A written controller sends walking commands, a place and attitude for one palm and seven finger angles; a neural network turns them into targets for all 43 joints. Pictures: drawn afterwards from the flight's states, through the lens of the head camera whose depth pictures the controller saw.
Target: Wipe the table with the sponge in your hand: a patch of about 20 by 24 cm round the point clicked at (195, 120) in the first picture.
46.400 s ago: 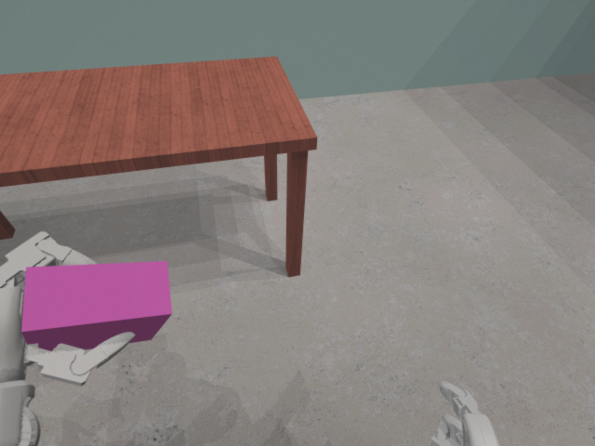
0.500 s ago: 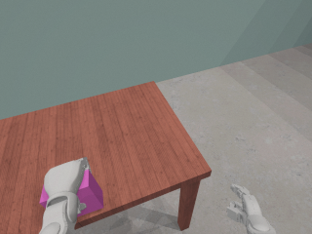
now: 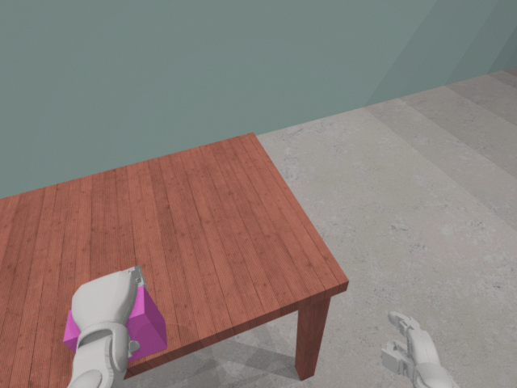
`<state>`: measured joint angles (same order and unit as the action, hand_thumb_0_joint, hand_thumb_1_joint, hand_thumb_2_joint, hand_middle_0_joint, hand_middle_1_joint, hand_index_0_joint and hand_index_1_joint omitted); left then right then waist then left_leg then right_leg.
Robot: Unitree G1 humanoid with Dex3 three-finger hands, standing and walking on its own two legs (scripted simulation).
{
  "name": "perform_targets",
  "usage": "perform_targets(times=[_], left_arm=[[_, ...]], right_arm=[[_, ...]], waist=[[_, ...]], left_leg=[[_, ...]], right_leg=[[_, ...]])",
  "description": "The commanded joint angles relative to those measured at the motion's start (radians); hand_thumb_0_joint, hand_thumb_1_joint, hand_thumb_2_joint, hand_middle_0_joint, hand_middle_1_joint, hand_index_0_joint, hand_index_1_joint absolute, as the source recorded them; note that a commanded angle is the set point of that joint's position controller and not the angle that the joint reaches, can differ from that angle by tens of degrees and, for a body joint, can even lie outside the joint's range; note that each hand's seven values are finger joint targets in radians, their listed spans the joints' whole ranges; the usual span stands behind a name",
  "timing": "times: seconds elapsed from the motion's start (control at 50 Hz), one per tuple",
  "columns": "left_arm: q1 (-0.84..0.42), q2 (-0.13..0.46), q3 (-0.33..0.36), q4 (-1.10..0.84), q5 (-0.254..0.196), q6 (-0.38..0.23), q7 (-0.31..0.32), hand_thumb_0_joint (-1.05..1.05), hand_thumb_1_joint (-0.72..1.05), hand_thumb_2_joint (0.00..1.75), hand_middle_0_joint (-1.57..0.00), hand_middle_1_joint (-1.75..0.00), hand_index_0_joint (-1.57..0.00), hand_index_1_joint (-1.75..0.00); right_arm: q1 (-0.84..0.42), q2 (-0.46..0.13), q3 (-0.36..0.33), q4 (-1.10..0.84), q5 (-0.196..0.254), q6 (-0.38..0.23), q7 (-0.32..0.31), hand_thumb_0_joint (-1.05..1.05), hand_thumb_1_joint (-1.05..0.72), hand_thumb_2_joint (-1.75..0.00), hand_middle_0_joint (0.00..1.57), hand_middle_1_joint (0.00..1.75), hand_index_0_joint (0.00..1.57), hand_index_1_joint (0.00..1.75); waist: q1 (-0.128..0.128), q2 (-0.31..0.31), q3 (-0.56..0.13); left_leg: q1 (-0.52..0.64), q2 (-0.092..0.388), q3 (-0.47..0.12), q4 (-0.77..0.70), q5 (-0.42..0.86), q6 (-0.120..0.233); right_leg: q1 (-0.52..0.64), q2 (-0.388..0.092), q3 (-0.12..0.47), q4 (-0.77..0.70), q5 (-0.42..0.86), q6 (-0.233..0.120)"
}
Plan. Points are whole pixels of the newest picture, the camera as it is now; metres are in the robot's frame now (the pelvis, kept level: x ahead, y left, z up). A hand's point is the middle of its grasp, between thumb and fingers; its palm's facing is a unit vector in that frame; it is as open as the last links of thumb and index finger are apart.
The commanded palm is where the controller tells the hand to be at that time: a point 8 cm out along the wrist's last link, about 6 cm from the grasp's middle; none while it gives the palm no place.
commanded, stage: wipe forward along the first lane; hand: left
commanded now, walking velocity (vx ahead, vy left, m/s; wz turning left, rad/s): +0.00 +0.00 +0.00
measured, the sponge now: (124, 335) +0.19 +0.27 -0.05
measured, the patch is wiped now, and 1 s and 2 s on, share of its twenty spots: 0.00 0.30 0.40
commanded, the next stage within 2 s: slide across to the middle lane in 1.66 s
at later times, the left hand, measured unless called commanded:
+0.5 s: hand (123, 291) +0.25 +0.28 +0.00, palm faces -0.10 -0.06 -0.99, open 9.6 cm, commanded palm +0.23 +0.29 +0.04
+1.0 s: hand (123, 269) +0.29 +0.31 +0.00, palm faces -0.12 -0.02 -0.99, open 9.6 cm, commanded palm +0.27 +0.31 +0.03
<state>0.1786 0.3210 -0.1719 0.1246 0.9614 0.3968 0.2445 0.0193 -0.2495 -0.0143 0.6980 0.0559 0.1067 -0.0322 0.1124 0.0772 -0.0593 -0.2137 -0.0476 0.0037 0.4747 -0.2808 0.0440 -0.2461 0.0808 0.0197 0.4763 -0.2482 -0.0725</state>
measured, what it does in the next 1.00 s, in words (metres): stands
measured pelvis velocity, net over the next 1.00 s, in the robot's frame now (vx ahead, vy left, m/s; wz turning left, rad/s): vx -0.02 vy -0.02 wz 0.03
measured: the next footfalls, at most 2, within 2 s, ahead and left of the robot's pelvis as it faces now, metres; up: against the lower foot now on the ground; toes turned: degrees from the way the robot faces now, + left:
none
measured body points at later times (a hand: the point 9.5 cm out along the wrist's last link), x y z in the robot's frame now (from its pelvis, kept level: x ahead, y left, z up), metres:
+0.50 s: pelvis -0.01 -0.01 +0.00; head -0.01 -0.04 +0.44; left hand +0.25 +0.28 +0.05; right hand +0.20 -0.23 -0.11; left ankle -0.02 +0.09 -0.74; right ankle +0.00 -0.08 -0.74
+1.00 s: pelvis -0.02 -0.02 -0.01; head +0.01 -0.05 +0.44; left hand +0.29 +0.30 +0.05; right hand +0.15 -0.27 -0.14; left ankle -0.02 +0.09 -0.74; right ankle +0.00 -0.08 -0.74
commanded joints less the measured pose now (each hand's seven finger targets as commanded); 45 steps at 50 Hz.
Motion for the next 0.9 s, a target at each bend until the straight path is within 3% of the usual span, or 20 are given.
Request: perform_targets(times=[0.0,0.06,0.08,0.14,0.18,0.22,0.28,0.3,0.38,0.4,0.48,0.5,0.54,0.58,0.6,0.62,0.68,0.72,0.8,0.88], left_arm=[[-0.157,0.123,0.077,-0.142,0.006,-0.017,0.036,0.00,0.10,1.30,-1.20,-1.60,-1.20,-1.60],[-0.187,0.124,0.071,-0.112,0.014,-0.014,0.040,0.00,0.10,1.30,-1.20,-1.60,-1.20,-1.60],[-0.214,0.170,0.110,-0.106,0.017,-0.011,0.041,0.00,0.10,1.30,-1.20,-1.60,-1.20,-1.60],[-0.277,0.154,0.084,-0.051,0.026,-0.006,0.041,0.00,0.10,1.30,-1.20,-1.60,-1.20,-1.60],[-0.331,0.193,0.111,-0.006,0.032,-0.001,0.039,0.00,0.10,1.30,-1.20,-1.60,-1.20,-1.60],[-0.358,0.147,0.066,0.033,0.031,-0.002,0.032,0.00,0.10,1.30,-1.20,-1.60,-1.20,-1.60],[-0.355,0.189,0.111,0.095,0.025,-0.008,0.025,0.00,0.10,1.30,-1.20,-1.60,-1.20,-1.60],[-0.363,0.157,0.081,0.107,0.019,-0.013,0.021,0.00,0.10,1.30,-1.20,-1.60,-1.20,-1.60],[-0.407,0.231,0.142,0.196,0.022,-0.030,0.013,0.00,0.10,1.30,-1.20,-1.60,-1.20,-1.60],[-0.415,0.200,0.113,0.192,0.023,-0.041,0.012,0.00,0.10,1.30,-1.20,-1.60,-1.20,-1.60],[-0.412,0.236,0.153,0.252,0.026,-0.066,0.014,0.00,0.10,1.30,-1.20,-1.60,-1.20,-1.60],[-0.450,0.203,0.116,0.254,0.028,-0.074,0.014,0.00,0.10,1.30,-1.20,-1.60,-1.20,-1.60],[-0.456,0.212,0.126,0.269,0.029,-0.085,0.022,0.00,0.10,1.30,-1.20,-1.60,-1.20,-1.60],[-0.442,0.234,0.155,0.297,0.026,-0.093,0.027,0.00,0.10,1.30,-1.20,-1.60,-1.20,-1.60],[-0.473,0.220,0.135,0.305,0.027,-0.099,0.031,0.00,0.10,1.30,-1.20,-1.60,-1.20,-1.60],[-0.459,0.219,0.139,0.320,0.025,-0.104,0.034,0.00,0.10,1.30,-1.20,-1.60,-1.20,-1.60],[-0.507,0.269,0.176,0.363,0.025,-0.116,0.041,0.00,0.10,1.30,-1.20,-1.60,-1.20,-1.60],[-0.515,0.267,0.166,0.403,0.027,-0.123,0.044,0.00,0.10,1.30,-1.20,-1.60,-1.20,-1.60],[-0.568,0.287,0.168,0.434,0.033,-0.137,0.048,0.00,0.10,1.30,-1.20,-1.60,-1.20,-1.60],[-0.655,0.362,0.209,0.484,0.033,-0.152,0.047,0.00,0.10,1.30,-1.20,-1.60,-1.20,-1.60]], right_arm=[[-0.195,-0.107,-0.028,-0.170,0.000,-0.051,-0.005,0.00,-0.90,-0.90,0.20,0.30,0.20,0.30],[-0.194,-0.109,-0.028,-0.164,0.001,-0.051,-0.007,0.00,-0.90,-0.90,0.20,0.30,0.20,0.30],[-0.199,-0.114,-0.026,-0.161,0.001,-0.049,-0.010,0.00,-0.90,-0.90,0.20,0.30,0.20,0.30],[-0.187,-0.110,-0.020,-0.152,0.004,-0.046,-0.018,0.00,-0.90,-0.90,0.20,0.30,0.20,0.30],[-0.187,-0.116,-0.018,-0.144,0.005,-0.045,-0.023,0.00,-0.90,-0.90,0.20,0.30,0.20,0.30],[-0.175,-0.109,-0.018,-0.147,0.009,-0.045,-0.027,0.00,-0.90,-0.90,0.20,0.30,0.20,0.30],[-0.167,-0.119,-0.018,-0.141,0.010,-0.042,-0.031,0.00,-0.90,-0.90,0.20,0.30,0.20,0.30],[-0.155,-0.115,-0.018,-0.144,0.013,-0.041,-0.033,0.00,-0.90,-0.90,0.20,0.30,0.20,0.30],[-0.138,-0.131,-0.016,-0.137,0.013,-0.036,-0.036,0.00,-0.90,-0.90,0.20,0.30,0.20,0.30],[-0.124,-0.126,-0.020,-0.140,0.013,-0.037,-0.036,0.00,-0.90,-0.90,0.20,0.30,0.20,0.30],[-0.102,-0.136,-0.025,-0.138,0.015,-0.040,-0.034,0.00,-0.90,-0.90,0.20,0.30,0.20,0.30],[-0.085,-0.134,-0.026,-0.135,0.015,-0.039,-0.033,0.00,-0.90,-0.90,0.20,0.30,0.20,0.30],[-0.073,-0.137,-0.032,-0.136,0.018,-0.041,-0.030,0.00,-0.90,-0.90,0.20,0.30,0.20,0.30],[-0.069,-0.141,-0.035,-0.136,0.019,-0.042,-0.032,0.00,-0.90,-0.90,0.20,0.30,0.20,0.30],[-0.051,-0.141,-0.036,-0.131,0.019,-0.040,-0.032,0.00,-0.90,-0.90,0.20,0.30,0.20,0.30],[-0.043,-0.141,-0.041,-0.131,0.019,-0.041,-0.031,0.00,-0.90,-0.90,0.20,0.30,0.20,0.30],[-0.040,-0.150,-0.039,-0.121,0.022,-0.040,-0.033,0.00,-0.90,-0.90,0.20,0.30,0.20,0.30],[-0.015,-0.150,-0.042,-0.119,0.024,-0.039,-0.034,0.00,-0.90,-0.90,0.20,0.30,0.20,0.30],[0.000,-0.151,-0.042,-0.120,0.026,-0.037,-0.034,0.00,-0.90,-0.90,0.20,0.30,0.20,0.30],[0.011,-0.158,-0.037,-0.115,0.028,-0.035,-0.038,0.00,-0.90,-0.90,0.20,0.30,0.20,0.30]], waist=[[-0.013,-0.121,-0.157],[-0.015,-0.118,-0.138],[-0.012,-0.107,-0.135],[-0.029,-0.112,-0.115],[-0.027,-0.112,-0.100],[-0.038,-0.117,-0.102],[-0.027,-0.120,-0.142],[-0.039,-0.124,-0.147],[-0.034,-0.143,-0.129],[-0.044,-0.133,-0.150],[-0.038,-0.139,-0.155],[-0.058,-0.140,-0.159],[-0.056,-0.125,-0.163],[-0.048,-0.146,-0.169],[-0.064,-0.148,-0.178],[-0.062,-0.163,-0.174],[-0.067,-0.179,-0.167],[-0.077,-0.198,-0.155],[-0.082,-0.151,-0.174],[-0.092,-0.139,-0.173]], left_leg=[[-0.015,0.006,-0.080,-0.035,0.213,0.010],[-0.023,0.005,-0.076,-0.031,0.199,0.009],[-0.027,0.002,-0.084,-0.032,0.187,0.010],[-0.043,-0.001,-0.076,-0.030,0.154,0.010],[-0.055,-0.003,-0.080,-0.033,0.117,0.009],[-0.061,-0.004,-0.071,-0.029,0.099,0.011],[-0.078,-0.007,-0.074,-0.027,0.108,0.008],[-0.085,-0.009,-0.065,-0.021,0.103,0.011],[-0.137,-0.011,-0.070,-0.017,0.083,0.009],[-0.130,-0.012,-0.059,-0.006,0.095,0.012],[-0.166,-0.012,-0.065,0.006,0.102,0.009],[-0.164,-0.009,-0.059,0.013,0.100,0.012],[-0.172,-0.008,-0.054,0.021,0.089,0.012],[-0.194,-0.009,-0.060,0.024,0.081,0.012],[-0.197,-0.009,-0.053,0.033,0.082,0.015],[-0.204,-0.009,-0.047,0.038,0.080,0.016],[-0.244,-0.008,-0.050,0.044,0.057,0.016],[-0.265,-0.009,-0.041,0.052,0.027,0.020],[-0.280,-0.009,-0.039,0.060,0.013,0.020],[-0.315,-0.008,-0.041,0.068,-0.015,0.022]], right_leg=[[0.103,-0.053,0.135,-0.051,0.253,-0.017],[0.079,-0.056,0.129,-0.052,0.236,-0.016],[0.075,-0.049,0.150,-0.059,0.215,-0.021],[0.051,-0.053,0.127,-0.059,0.170,-0.015],[0.030,-0.050,0.141,-0.071,0.109,-0.018],[0.018,-0.054,0.115,-0.065,0.086,-0.012],[0.040,-0.052,0.131,-0.059,0.113,-0.016],[0.045,-0.057,0.119,-0.055,0.117,-0.009],[0.034,-0.055,0.138,-0.056,0.106,-0.013],[0.043,-0.060,0.123,-0.045,0.133,-0.008],[0.034,-0.056,0.137,-0.035,0.166,-0.012],[0.021,-0.060,0.118,-0.026,0.164,-0.007],[0.007,-0.061,0.115,-0.024,0.149,-0.006],[0.007,-0.058,0.128,-0.025,0.144,-0.008],[0.008,-0.061,0.119,-0.015,0.156,-0.004],[0.009,-0.063,0.119,-0.016,0.169,0.000],[-0.004,-0.062,0.137,-0.015,0.144,0.001],[-0.015,-0.066,0.123,-0.017,0.101,0.010],[-0.023,-0.070,0.120,-0.010,0.074,0.011],[-0.038,-0.070,0.136,-0.017,0.024,0.012]])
